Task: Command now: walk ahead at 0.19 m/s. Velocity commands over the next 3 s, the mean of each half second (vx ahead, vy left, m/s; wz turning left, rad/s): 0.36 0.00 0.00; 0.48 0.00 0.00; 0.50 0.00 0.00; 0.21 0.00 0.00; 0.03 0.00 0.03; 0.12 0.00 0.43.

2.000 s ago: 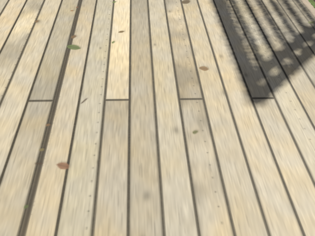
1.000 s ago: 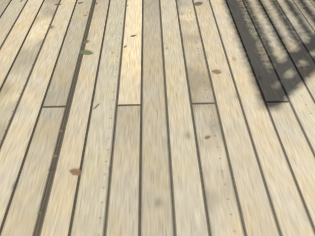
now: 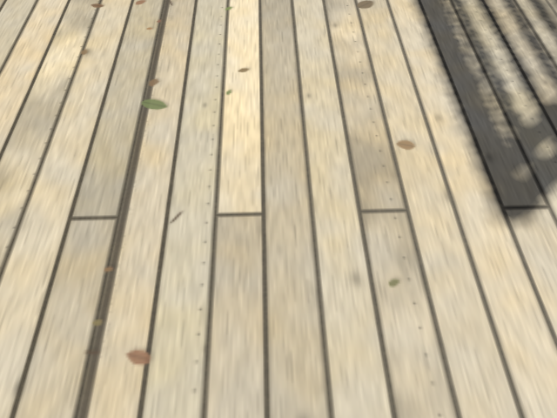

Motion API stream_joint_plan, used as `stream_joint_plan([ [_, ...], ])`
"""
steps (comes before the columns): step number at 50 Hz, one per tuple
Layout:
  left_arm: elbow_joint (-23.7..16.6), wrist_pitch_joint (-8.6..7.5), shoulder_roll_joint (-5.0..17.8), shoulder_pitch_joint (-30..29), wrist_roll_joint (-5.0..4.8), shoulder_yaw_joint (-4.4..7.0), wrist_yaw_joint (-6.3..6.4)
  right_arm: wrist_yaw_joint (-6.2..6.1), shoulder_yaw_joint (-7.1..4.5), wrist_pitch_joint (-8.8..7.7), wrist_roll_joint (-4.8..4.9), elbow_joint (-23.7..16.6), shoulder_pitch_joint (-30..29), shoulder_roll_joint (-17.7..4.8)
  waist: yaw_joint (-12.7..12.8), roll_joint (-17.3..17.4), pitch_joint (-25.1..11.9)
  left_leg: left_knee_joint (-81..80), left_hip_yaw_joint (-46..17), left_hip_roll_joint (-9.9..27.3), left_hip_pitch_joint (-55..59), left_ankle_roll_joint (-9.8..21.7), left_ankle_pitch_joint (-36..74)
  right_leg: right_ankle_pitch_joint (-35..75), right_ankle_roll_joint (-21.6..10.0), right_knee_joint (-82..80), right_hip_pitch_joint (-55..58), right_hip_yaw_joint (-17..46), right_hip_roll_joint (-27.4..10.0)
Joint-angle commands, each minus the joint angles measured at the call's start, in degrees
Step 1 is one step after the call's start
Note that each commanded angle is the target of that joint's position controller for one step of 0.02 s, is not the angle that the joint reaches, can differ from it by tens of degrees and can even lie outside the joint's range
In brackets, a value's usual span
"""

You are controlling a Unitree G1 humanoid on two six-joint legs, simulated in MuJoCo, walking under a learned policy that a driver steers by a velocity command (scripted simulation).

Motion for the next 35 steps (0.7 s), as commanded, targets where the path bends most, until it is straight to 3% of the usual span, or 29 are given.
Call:
stream_joint_plan([
  [1, -3.5, 0.09, 8.4, -3.1, 1.21, 2.64, 0.47, -2.16, -2.89, -0.03, -2.15, -0.9, 9.1, -7.3, -2.0, 1.4, -2.6, -1.3, -4.8, 5.2, -3.7, 6.4, 5.3, 1.3, -7.2, -2.2, 6.9, 2.6, -0.9],
  [2, -3.7, 0.47, 7.7, -4.0, 1.57, 2.80, 0.77, -2.41, -2.46, -0.16, -2.45, -0.9, 9.0, -5.6, -2.1, 2.7, 1.2, -4.6, -8.8, 7.9, -4.9, 8.8, -4.8, -9.0, -7.3, -3.0, 3.2, 3.0, -0.3],
  [3, -4.2, 0.52, 6.8, -5.1, 1.83, 2.74, 1.16, -2.66, -2.20, -0.52, -2.66, -1.2, 8.1, -4.9, -2.2, 4.8, 4.1, -7.2, -12.6, 10.9, -4.0, 10.9, -8.3, -10.8, -7.4, -2.6, -0.2, 2.7, 0.4],
  [5, -5.7, -0.38, 4.0, -8.0, 1.89, 2.13, 1.82, -3.21, -1.94, -1.38, -1.99, -1.9, 5.8, -5.2, -2.0, 6.7, 5.1, -8.5, -16.5, 16.0, 2.3, 13.8, 2.0, -2.5, -7.7, 0.4, -3.5, -0.7, 2.0],
  [6, -6.3, -0.92, 3.1, -8.2, 1.82, 1.74, 2.37, -3.35, -1.78, -1.59, -1.41, -2.2, 5.3, -5.7, -1.4, 6.8, 3.7, -7.3, -15.3, 16.4, 4.3, 13.8, 10.7, 0.9, -8.2, 0.6, -1.8, -1.5, 2.5],
  [7, -6.2, -1.28, 3.5, -7.2, 1.57, 1.79, 2.57, -3.47, -1.81, -1.56, -1.36, -2.8, 3.9, -6.7, -0.4, 5.6, 1.6, -4.9, -12.3, 14.7, 4.1, 12.4, 18.0, 3.1, -8.7, 0.1, 2.9, -2.5, 3.5],
  [8, -5.8, -1.53, 5.0, -4.8, 1.25, 2.14, 2.66, -3.41, -2.04, -1.47, -1.72, -3.6, 2.3, -8.2, 1.0, 4.4, -1.4, -1.1, -8.3, 11.3, 1.4, 10.2, 27.0, 7.2, -9.7, -0.4, 10.6, -2.6, 4.2],
  [9, -4.7, -1.78, 7.2, 0.2, 1.10, 2.53, 2.79, -3.10, -2.18, -1.28, -2.43, -4.3, 1.8, -8.9, 2.6, 1.0, -5.6, 6.1, -4.2, 6.5, -3.4, 6.5, 31.6, 14.0, -12.3, -1.1, 20.6, 1.8, 2.4],
  [10, 1.7, -1.18, 13.3, 19.9, -4.61, 4.96, 2.97, -4.23, -3.13, -0.72, 0.72, -5.9, -6.1, -12.8, 11.2, 3.6, -6.7, 25.9, -0.4, 3.4, -19.9, 0.8, 45.7, 31.8, -13.0, 1.2, 36.9, 8.8, -1.9],
  [11, 4.4, -0.10, 17.1, 29.0, -2.89, 5.43, 2.91, -4.73, -1.69, -0.53, 0.92, -6.2, -5.3, -7.5, 13.0, -8.5, -12.5, 46.5, 0.8, 0.1, -35.0, -2.6, -0.9, 42.7, -17.3, -6.8, 49.1, 23.6, -14.4],
  [12, 3.1, -0.18, 13.2, 25.2, -1.69, 3.77, 2.67, -4.53, -1.38, -0.58, 2.21, -5.9, -6.2, -5.6, 10.5, -7.0, -8.4, 56.3, -5.7, 2.1, -42.9, -2.2, -13.4, 40.7, -19.5, -10.3, 45.9, 28.6, -17.7],
  [13, 1.6, -0.30, 9.9, 20.5, -1.11, 2.65, 2.70, -4.09, -1.18, -0.18, 3.40, -6.8, -8.7, -5.5, 8.7, -4.7, -2.9, 58.5, -6.3, 5.9, -47.4, -0.9, -11.1, 31.8, -18.3, -12.3, 40.4, 23.9, -17.2],
  [14, 0.8, -0.34, 7.4, 16.8, -0.91, 1.64, 2.58, -3.77, -1.01, 0.20, 3.56, -8.1, -11.2, -5.6, 7.0, -3.0, 0.4, 57.3, -5.2, 8.5, -47.7, 0.1, -8.6, 24.3, -16.5, -16.0, 34.2, 20.1, -15.9],
  [16, 0.2, -0.56, 6.1, 10.6, -0.60, 0.49, 2.44, -3.88, -1.10, 0.97, 2.00, -8.7, -10.3, -5.1, 2.3, -1.4, 4.7, 49.0, -4.8, 12.3, -41.3, 0.2, -2.7, 12.9, -13.3, -22.9, 21.0, 14.0, -12.5],
  [18, -0.5, -0.67, 7.7, 8.0, -0.23, 0.50, 2.90, -3.88, -0.94, 1.33, 1.19, -9.0, -9.9, -4.5, 0.3, -0.6, 6.5, 38.2, -2.7, 12.0, -34.4, -1.4, 4.9, 12.1, -11.9, -26.4, 12.2, 7.8, -8.6],
  [20, -0.7, -0.70, 11.3, 7.7, 0.07, 1.50, 3.23, -3.57, -0.16, 1.36, -0.04, -9.5, -11.7, -3.0, 0.4, -1.3, 5.9, 24.0, -0.5, 10.1, -24.3, -1.6, 13.5, 12.6, -10.7, -26.9, 6.0, 2.0, -4.6],
  [22, 0.4, -1.36, 13.4, 11.8, -1.55, 2.49, 3.91, -2.88, -0.05, 1.68, 0.35, -10.1, -14.7, -4.0, 0.9, -2.1, 5.5, 17.6, -1.3, 9.1, -22.0, -1.6, 16.7, 8.6, -11.0, -28.7, 8.8, 4.4, -7.2],
  [24, 1.2, -1.04, 12.6, 13.5, -2.02, 2.68, 3.53, -2.83, -0.33, 1.67, 0.73, -10.6, -17.6, -6.0, 1.6, -2.2, 6.9, 12.5, -2.5, 9.6, -25.3, -0.2, 17.3, 8.3, -10.7, -28.0, 15.8, 4.5, -9.3],
  [26, 1.8, -0.27, 12.4, 15.1, -2.14, 2.98, 3.69, -2.97, -0.73, 1.49, 0.49, -10.9, -20.2, -7.8, 2.1, -1.8, 7.4, 9.5, -2.1, 8.8, -25.3, 1.3, 15.7, 11.8, -9.7, -25.2, 20.1, 4.2, -10.5],
  [28, 2.0, 0.39, 13.0, 15.1, -1.75, 3.10, 3.65, -3.01, -1.83, 1.38, 0.39, -9.4, -15.4, -9.7, -1.3, -3.0, 3.7, 8.0, 0.1, 6.2, -16.7, 3.1, 13.5, 25.3, -8.1, -17.0, 21.6, 2.4, -9.7],
  [29, 2.3, 0.88, 11.9, 15.5, -1.37, 2.66, 3.51, -3.08, -3.13, 1.47, 0.51, -6.1, -6.7, -11.5, -5.1, -2.5, -0.8, 8.3, 2.5, 3.6, -6.7, 4.3, 12.2, 31.8, -7.1, -6.7, 19.8, 0.2, -7.1],
  [30, 1.7, 1.13, 9.5, 16.3, -0.85, 1.86, 3.30, -3.34, -4.56, 1.64, 0.51, -2.4, 4.9, -14.8, -9.7, 1.5, -6.9, 9.8, -3.5, 7.9, 8.4, 7.0, 10.6, 27.1, -4.8, 10.2, 10.2, -1.8, -4.2],
  [31, 0.2, 0.63, 1.7, 21.8, -0.72, -0.27, 3.06, -3.23, -5.28, 1.53, -0.73, -1.0, 10.0, -20.5, -6.7, 19.2, -13.9, -1.2, -31.3, 21.9, 22.3, 15.0, -9.0, -4.5, -1.2, 33.5, -7.8, -1.7, 5.6],
  [32, -0.5, -0.82, 4.0, 20.0, -2.28, 0.03, 2.88, -2.75, -3.78, 0.97, -0.46, -1.6, 7.7, -17.0, -6.0, 18.6, -17.6, -12.0, -47.8, 25.6, 21.8, 16.6, -20.0, -17.6, -2.0, 44.1, -14.3, 8.4, 7.3],
  [33, -2.7, -1.63, 8.3, 14.1, -4.18, 1.17, 2.88, -2.61, -2.52, 0.43, -0.59, -2.2, 2.0, -14.1, -5.0, 15.4, -9.7, -13.1, -41.6, 24.7, 16.0, 13.8, -19.1, -13.9, -3.3, 47.7, -20.3, 8.8, 4.1],
  [34, -3.6, -2.16, 9.3, 11.6, -3.74, 1.12, 3.02, -2.71, -1.74, 0.14, -0.63, -3.1, -2.3, -12.0, -3.3, 11.2, -5.7, -12.1, -33.6, 22.8, 9.7, 11.9, -13.4, -9.5, -4.7, 46.6, -21.1, 7.4, 1.0],
  [35, -3.4, -2.10, 9.4, 10.8, -2.29, 1.57, 3.29, -2.45, -1.45, 0.04, -1.46, -3.2, -5.9, -11.2, -1.4, 7.2, -3.3, -12.2, -27.0, 20.5, 3.0, 10.8, -5.3, -5.0, -4.8, 42.9, -18.8, 6.8, -1.4],
])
